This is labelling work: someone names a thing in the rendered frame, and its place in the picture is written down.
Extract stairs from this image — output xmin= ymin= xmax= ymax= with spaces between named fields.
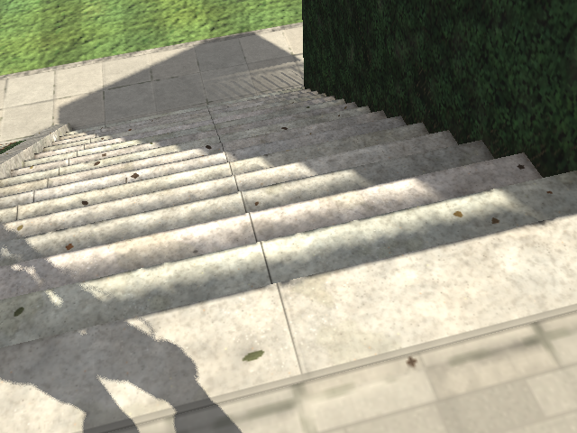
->
xmin=0 ymin=87 xmax=577 ymax=348

